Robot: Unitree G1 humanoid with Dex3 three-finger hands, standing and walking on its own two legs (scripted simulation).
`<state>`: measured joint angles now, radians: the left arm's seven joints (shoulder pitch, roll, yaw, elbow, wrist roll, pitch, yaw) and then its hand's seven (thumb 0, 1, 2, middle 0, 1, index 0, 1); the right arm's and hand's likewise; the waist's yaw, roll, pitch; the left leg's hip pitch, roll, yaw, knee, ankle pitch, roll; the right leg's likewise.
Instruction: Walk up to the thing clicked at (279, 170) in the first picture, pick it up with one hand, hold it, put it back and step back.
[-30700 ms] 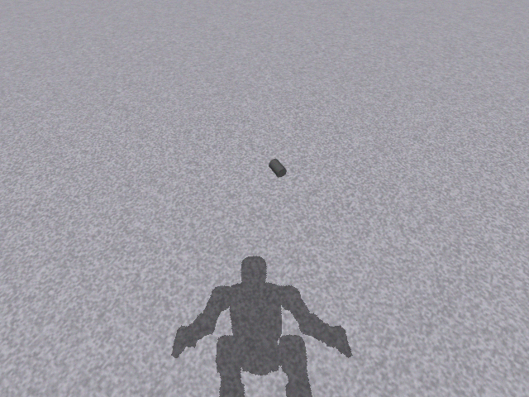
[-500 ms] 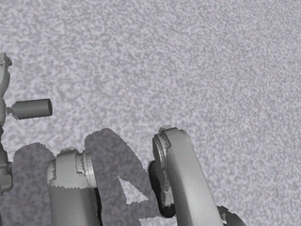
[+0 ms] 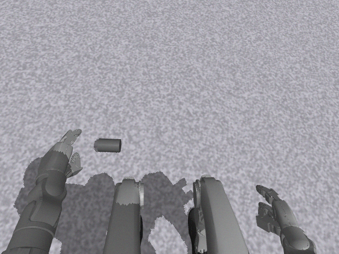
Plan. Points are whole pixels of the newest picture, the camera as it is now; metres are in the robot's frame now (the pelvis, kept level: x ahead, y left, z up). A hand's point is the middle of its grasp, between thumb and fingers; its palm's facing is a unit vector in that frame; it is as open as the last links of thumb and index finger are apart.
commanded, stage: home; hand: left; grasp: from above
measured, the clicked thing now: (109, 145) +0.50 +0.25 -0.47
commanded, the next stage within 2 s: none
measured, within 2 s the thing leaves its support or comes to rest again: neither
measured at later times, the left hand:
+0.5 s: hand (52, 187) +0.25 +0.19 +0.11, palm faces +0.11 -0.97 -0.24, open 7.4 cm
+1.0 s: hand (28, 207) +0.22 +0.19 +0.17, palm faces +0.12 -0.97 -0.19, open 7.4 cm
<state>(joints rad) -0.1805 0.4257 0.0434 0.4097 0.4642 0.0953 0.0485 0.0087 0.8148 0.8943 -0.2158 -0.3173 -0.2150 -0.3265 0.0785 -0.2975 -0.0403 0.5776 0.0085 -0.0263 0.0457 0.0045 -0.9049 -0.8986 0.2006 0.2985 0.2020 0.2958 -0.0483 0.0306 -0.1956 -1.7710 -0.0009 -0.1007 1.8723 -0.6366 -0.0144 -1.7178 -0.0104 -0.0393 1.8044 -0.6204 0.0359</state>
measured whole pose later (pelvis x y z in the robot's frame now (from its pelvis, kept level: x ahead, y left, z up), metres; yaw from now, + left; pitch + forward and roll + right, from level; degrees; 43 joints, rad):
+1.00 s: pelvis +0.07 +0.00 +0.21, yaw +4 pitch +9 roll -3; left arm 0.49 0.22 0.03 -0.12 -0.05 0.46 0.01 0.02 0.90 0.90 -0.20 -0.30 -0.20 -0.30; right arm 0.27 -0.22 0.04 0.52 0.00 -0.25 -0.18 0.01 -0.90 -0.90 0.21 0.30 0.21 0.30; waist -0.03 0.05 -0.16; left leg -0.69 0.02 -0.07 1.01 -0.48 -0.01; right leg -0.64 -0.01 -0.05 0.94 -0.46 0.03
